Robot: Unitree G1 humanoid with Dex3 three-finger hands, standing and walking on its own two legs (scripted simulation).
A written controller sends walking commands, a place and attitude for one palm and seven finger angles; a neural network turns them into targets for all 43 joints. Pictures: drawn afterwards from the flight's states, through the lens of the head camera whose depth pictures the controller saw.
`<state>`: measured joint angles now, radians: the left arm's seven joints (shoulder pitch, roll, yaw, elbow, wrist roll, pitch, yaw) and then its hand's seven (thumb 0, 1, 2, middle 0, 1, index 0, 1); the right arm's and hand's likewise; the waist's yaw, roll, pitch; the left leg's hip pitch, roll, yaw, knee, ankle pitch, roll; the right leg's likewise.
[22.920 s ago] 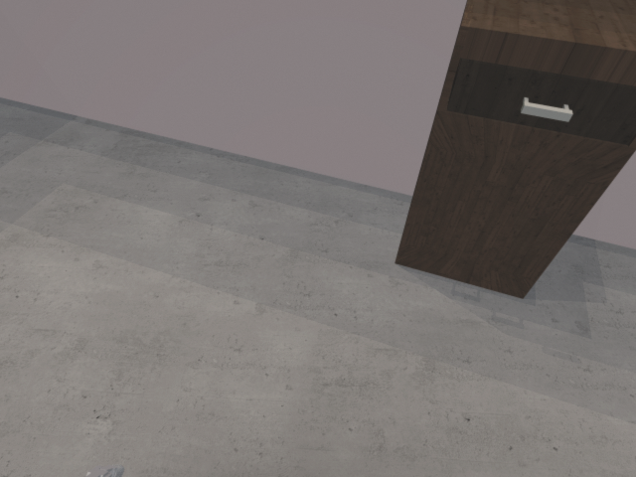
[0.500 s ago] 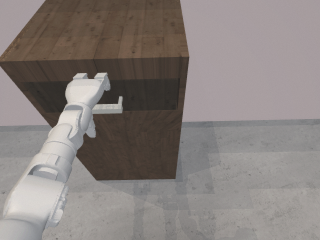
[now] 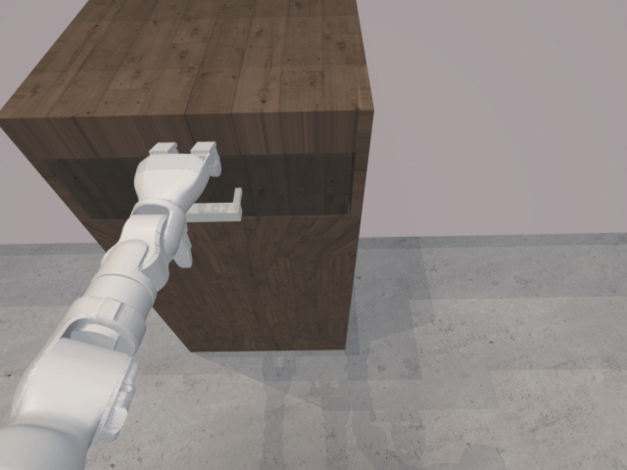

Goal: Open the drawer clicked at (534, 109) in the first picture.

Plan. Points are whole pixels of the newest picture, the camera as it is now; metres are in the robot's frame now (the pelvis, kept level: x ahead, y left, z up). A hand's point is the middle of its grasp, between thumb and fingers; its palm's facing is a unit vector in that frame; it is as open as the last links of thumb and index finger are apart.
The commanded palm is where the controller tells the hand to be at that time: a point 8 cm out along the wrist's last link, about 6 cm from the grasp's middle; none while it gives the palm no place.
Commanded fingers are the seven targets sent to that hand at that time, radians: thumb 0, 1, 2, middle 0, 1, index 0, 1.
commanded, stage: lower the fingers behind the handle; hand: left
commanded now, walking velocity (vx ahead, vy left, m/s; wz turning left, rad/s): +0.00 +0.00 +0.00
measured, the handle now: (207, 203) +0.51 +0.18 +0.01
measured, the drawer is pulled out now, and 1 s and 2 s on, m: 0.00 0.00 0.00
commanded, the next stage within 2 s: lift the fingers back up to retry in 1.52 s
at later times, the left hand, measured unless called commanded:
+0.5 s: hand (196, 217) +0.46 +0.18 +0.03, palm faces +0.00 -0.01 -1.00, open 13.7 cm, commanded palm +0.44 +0.19 +0.09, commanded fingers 0.00 -0.50 0.30 -0.30 -1.20 -0.30 -1.20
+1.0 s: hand (195, 227) +0.45 +0.18 +0.02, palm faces +0.01 +0.02 -1.00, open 13.8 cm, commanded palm +0.44 +0.19 +0.05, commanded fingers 0.00 -0.50 0.30 -0.30 -1.20 -0.30 -1.20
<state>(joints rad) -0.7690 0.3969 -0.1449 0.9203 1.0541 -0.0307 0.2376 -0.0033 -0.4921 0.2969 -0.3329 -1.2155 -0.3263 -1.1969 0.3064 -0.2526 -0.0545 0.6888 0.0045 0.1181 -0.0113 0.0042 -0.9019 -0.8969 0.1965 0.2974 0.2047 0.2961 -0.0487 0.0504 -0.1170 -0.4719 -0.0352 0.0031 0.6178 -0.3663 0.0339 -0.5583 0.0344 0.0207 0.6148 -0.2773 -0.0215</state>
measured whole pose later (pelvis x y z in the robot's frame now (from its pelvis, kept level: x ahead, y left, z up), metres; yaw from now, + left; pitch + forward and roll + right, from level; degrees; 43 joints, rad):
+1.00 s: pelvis -0.02 +0.00 -0.02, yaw +0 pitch +18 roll +0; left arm -0.84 0.40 -0.13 1.09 1.11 -0.02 0.40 0.00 -0.49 0.30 -0.29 -1.27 -0.32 -1.20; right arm 0.34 -0.26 -0.04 0.70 0.00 0.07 -0.02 0.00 -0.90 -0.90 0.20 0.30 0.21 0.30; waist -0.09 0.03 -0.14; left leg -0.68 -0.03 0.01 0.77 -0.40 0.03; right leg -0.76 0.04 0.02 0.74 -0.29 -0.02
